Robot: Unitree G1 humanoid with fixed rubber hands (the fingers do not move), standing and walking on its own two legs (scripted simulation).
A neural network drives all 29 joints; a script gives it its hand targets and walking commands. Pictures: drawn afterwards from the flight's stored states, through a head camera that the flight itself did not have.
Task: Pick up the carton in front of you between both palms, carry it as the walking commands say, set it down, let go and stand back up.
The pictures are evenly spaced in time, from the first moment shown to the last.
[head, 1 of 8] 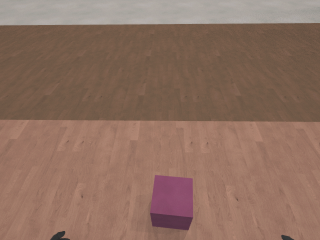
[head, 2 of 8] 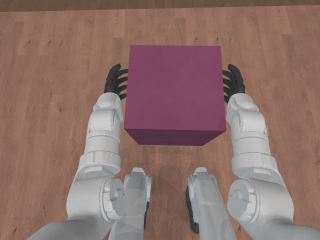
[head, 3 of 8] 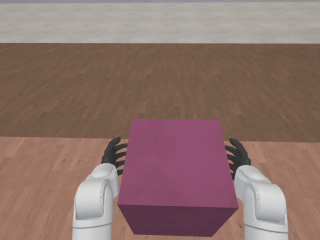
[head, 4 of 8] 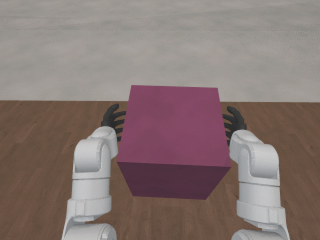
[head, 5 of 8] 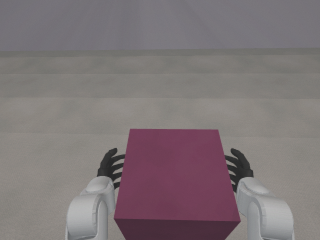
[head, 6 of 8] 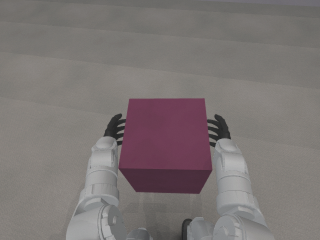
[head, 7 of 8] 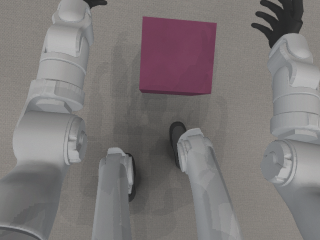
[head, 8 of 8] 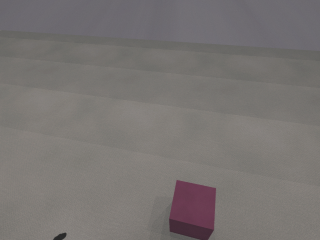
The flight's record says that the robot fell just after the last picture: no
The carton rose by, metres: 0.69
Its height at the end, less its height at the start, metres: -0.34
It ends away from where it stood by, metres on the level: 5.23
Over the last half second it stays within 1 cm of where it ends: yes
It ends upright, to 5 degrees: yes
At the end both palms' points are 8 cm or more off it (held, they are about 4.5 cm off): yes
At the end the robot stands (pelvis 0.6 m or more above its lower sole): yes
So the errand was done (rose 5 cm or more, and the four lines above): yes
